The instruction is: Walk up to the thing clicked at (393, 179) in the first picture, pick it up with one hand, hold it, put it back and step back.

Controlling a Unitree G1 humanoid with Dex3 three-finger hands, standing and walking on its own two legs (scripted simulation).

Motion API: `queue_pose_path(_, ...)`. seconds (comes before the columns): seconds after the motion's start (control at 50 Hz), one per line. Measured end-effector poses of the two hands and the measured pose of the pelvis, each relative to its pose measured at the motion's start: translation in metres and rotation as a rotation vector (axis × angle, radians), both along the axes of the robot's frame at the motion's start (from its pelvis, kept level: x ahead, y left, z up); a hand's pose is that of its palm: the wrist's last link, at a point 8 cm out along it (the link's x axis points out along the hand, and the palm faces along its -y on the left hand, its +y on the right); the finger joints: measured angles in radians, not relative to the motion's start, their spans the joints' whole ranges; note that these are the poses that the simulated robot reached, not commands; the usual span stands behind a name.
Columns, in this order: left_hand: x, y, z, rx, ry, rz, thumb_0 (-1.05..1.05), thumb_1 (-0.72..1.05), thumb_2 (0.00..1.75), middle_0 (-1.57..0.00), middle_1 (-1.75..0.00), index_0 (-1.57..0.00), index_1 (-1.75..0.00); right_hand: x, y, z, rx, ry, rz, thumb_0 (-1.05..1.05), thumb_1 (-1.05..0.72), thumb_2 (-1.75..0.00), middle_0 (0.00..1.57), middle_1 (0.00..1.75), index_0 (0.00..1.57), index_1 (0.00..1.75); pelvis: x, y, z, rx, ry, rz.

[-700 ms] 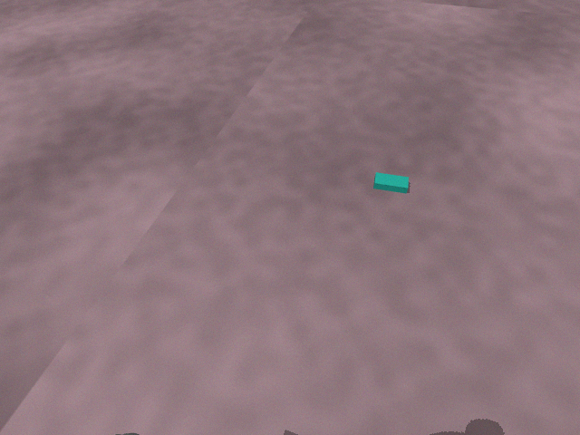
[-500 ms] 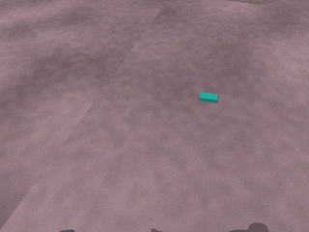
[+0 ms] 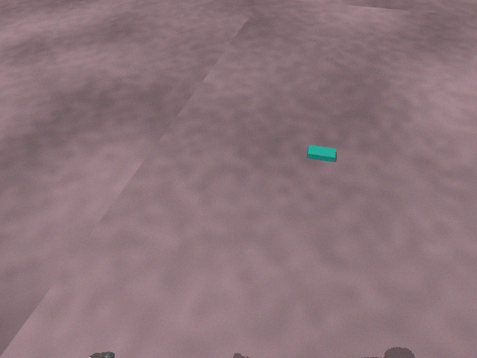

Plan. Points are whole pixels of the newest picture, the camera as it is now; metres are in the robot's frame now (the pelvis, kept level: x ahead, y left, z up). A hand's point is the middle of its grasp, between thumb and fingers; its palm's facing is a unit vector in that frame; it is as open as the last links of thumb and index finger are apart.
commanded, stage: stand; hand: left
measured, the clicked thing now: (321, 153) +1.25 -0.40 -0.76
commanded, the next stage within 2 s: walk up in 0.42 s
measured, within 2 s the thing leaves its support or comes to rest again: neither
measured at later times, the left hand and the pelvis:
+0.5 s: hand out of the picture +0.08 +0.25 -0.16, palm faces -0.07 -0.94 -0.33, open 7.4 cm; pelvis +0.01 -0.01 +0.00, yaw -3 degrees
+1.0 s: hand (208, 313) +0.21 +0.10 -0.16, palm faces -0.17 -0.93 -0.32, open 7.4 cm; pelvis +0.14 -0.15 -0.02, yaw -12 degrees
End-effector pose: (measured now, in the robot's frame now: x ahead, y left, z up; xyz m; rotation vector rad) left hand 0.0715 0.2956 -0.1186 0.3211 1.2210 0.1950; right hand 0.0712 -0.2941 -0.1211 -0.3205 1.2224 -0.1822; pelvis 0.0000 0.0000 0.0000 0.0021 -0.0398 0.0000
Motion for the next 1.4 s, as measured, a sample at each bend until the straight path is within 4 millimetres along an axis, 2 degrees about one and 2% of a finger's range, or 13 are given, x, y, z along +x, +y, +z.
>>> queue_pose_path(0.46,-0.002,0.001,-0.001,-0.01,0.015,-0.013,0.0,0.91,0.9,-0.2,-0.3,-0.2,-0.3,-0.004,-0.005,0.001,0.0,-0.012,-0.015,0.0,-0.9,-0.9,0.2,0.3,0.2,0.3,0.003,-0.002,-0.002,0.006,0.008,-0.019)
queue_pose_path(0.52,0.008,0.004,0.0,-0.005,0.033,-0.049,0.0,0.91,0.9,-0.2,-0.3,-0.2,-0.3,-0.01,-0.023,0.006,-0.024,-0.074,-0.056,0.0,-0.9,-0.9,0.21,0.3,0.21,0.3,0.009,-0.009,-0.005,0.018,0.014,-0.057)
queue_pose_path(0.6,0.034,0.002,0.007,0.011,0.011,-0.078,0.01,0.91,0.9,-0.2,-0.3,-0.2,-0.3,-0.028,-0.06,0.013,-0.082,-0.063,-0.101,0.0,-0.9,-0.9,0.21,0.3,0.21,0.3,0.022,-0.028,-0.007,0.029,0.005,-0.083)
queue_pose_path(0.7,0.076,-0.024,0.011,0.034,-0.015,-0.129,0.01,0.91,0.9,-0.2,-0.3,-0.2,-0.3,-0.035,-0.118,0.009,-0.133,-0.03,-0.153,0.0,-0.9,-0.9,0.21,0.3,0.21,0.3,0.047,-0.063,-0.017,0.035,-0.017,-0.136)
queue_pose_path(0.78,0.111,-0.061,0.003,0.068,-0.044,-0.159,0.0,0.91,0.9,-0.2,-0.3,-0.2,-0.3,-0.019,-0.168,-0.013,-0.149,-0.027,-0.183,0.01,-0.9,-0.9,0.21,0.3,0.21,0.3,0.073,-0.102,-0.037,0.013,-0.027,-0.159)
queue_pose_path(0.82,0.121,-0.081,-0.002,0.067,-0.081,-0.151,0.0,0.91,0.9,-0.2,-0.3,-0.2,-0.3,-0.004,-0.183,-0.021,-0.144,-0.013,-0.181,0.01,-0.9,-0.9,0.2,0.3,0.2,0.3,0.083,-0.118,-0.043,-0.002,-0.028,-0.158)
queue_pose_path(0.92,0.127,-0.128,0.0,0.004,-0.042,-0.138,0.0,0.91,0.9,-0.2,-0.3,-0.2,-0.3,0.048,-0.188,-0.008,-0.08,-0.063,-0.156,0.01,-0.91,-0.9,0.2,0.3,0.2,0.3,0.109,-0.139,-0.024,-0.002,-0.018,-0.185)
queue_pose_path(1.02,0.146,-0.152,-0.003,-0.031,0.009,-0.154,0.0,0.91,0.9,-0.2,-0.3,-0.2,-0.3,0.089,-0.191,0.009,-0.055,-0.099,-0.128,0.01,-0.9,-0.9,0.2,0.3,0.2,0.3,0.144,-0.157,-0.014,-0.018,0.0,-0.211)
queue_pose_path(1.1,0.179,-0.16,-0.014,-0.051,0.013,-0.17,0.0,0.9,0.9,-0.21,-0.3,-0.2,-0.3,0.115,-0.197,0.016,-0.076,-0.081,-0.121,0.0,-0.9,-0.9,0.2,0.3,0.2,0.3,0.178,-0.166,-0.017,-0.037,0.01,-0.214)
queue_pose_path(1.2,0.244,-0.168,-0.032,-0.055,0.003,-0.225,0.01,0.91,0.9,-0.2,-0.3,-0.2,-0.3,0.143,-0.209,0.019,-0.14,-0.116,-0.156,0.0,-0.9,-0.9,0.21,0.3,0.21,0.3,0.223,-0.171,-0.029,0.003,0.003,-0.237)
queue_pose_path(1.32,0.339,-0.198,-0.015,-0.044,-0.051,-0.34,0.01,0.91,0.9,-0.2,-0.3,-0.2,-0.3,0.148,-0.224,0.034,-0.153,-0.129,-0.266,0.0,-0.9,-0.9,0.21,0.3,0.21,0.3,0.268,-0.192,-0.016,0.007,-0.012,-0.275)
queue_pose_path(1.4,0.4,-0.223,0.0,-0.034,-0.117,-0.375,0.01,0.91,0.9,-0.2,-0.3,-0.2,-0.3,0.146,-0.241,0.034,-0.14,-0.069,-0.292,0.0,-0.9,-0.9,0.21,0.3,0.21,0.3,0.295,-0.214,-0.013,0.015,-0.017,-0.289)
